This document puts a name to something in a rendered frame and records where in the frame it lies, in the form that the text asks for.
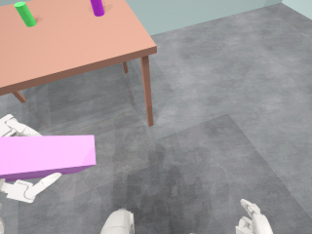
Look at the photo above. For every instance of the robot right hand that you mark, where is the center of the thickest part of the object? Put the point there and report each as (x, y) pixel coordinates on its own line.
(259, 223)

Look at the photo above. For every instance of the sponge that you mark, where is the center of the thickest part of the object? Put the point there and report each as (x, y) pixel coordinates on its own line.
(29, 157)

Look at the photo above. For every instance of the robot left hand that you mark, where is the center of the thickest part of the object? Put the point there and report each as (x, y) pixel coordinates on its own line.
(22, 190)

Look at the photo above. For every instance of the table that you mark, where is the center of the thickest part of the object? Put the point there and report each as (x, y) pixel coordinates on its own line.
(68, 40)

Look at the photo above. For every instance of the robot left thigh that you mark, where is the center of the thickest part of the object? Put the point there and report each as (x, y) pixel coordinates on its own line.
(119, 222)

